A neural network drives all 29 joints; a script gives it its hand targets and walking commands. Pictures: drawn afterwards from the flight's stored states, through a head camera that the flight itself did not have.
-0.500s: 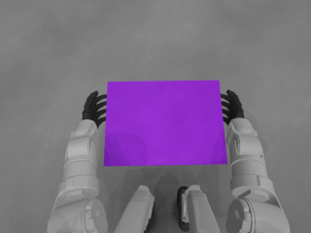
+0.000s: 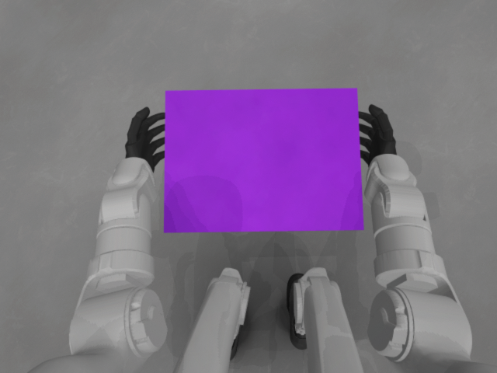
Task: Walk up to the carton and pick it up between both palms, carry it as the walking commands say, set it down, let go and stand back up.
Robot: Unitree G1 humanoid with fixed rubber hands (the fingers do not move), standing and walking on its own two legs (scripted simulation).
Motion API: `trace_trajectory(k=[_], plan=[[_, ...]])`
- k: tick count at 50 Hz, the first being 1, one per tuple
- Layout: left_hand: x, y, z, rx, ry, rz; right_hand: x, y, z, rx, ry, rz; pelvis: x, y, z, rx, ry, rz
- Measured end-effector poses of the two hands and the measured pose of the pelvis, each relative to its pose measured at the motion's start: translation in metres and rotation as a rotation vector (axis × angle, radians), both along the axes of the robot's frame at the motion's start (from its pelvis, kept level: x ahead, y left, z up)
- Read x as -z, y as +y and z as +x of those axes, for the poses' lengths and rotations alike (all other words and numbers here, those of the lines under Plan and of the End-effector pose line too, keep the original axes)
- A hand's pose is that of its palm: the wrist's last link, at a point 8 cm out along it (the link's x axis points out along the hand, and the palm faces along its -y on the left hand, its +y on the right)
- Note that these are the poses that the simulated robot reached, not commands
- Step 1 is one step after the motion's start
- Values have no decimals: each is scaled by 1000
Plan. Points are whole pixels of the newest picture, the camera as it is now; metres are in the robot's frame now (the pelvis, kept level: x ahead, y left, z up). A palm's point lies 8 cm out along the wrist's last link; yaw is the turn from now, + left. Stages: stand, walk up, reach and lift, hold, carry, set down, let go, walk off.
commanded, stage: set down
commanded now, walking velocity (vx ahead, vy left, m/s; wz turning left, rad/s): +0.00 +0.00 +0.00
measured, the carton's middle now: (259, 170) +0.45 +0.03 -0.17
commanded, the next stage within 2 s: none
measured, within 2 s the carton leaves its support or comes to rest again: neither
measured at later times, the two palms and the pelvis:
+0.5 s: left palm (160, 163) +0.45 +0.22 -0.17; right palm (359, 158) +0.48 -0.16 -0.18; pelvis -0.02 +0.00 -0.08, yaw +1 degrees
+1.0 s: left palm (177, 167) +0.47 +0.22 -0.26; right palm (347, 161) +0.50 -0.16 -0.27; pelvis -0.04 +0.00 -0.14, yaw +2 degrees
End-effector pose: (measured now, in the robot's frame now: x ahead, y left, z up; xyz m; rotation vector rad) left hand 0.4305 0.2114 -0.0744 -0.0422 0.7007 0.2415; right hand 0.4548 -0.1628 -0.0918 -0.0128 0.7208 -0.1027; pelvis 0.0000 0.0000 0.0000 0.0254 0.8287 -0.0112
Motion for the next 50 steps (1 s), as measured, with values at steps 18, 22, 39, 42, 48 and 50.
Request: trace_trajectory(k=[18, 22, 39, 42, 48, 50], plan=[[65, 4, 15, -6, -3, 6, 62, 4, 19, -15, -4, -15, 56, -2, -17, -9, 38, 6], [81, 4, 17, -7, -4, 8, 77, 5, 22, -17, -5, -18, 68, -1, -21, -11, 44, 5], [144, 4, 30, 3, -3, 12, 137, 4, 36, -17, -4, -27, 115, 5, -35, -18, 52, 4], [156, 4, 32, 5, -1, 14, 148, 4, 39, -18, -3, -29, 122, 5, -36, -20, 49, 5], [179, 4, 36, 9, 4, 20, 171, 5, 44, -24, 0, -31, 138, 5, -39, -23, 38, 6], [187, 4, 38, 10, 6, 21, 179, 5, 46, -26, 1, -32, 143, 4, -39, -24, 33, 7]])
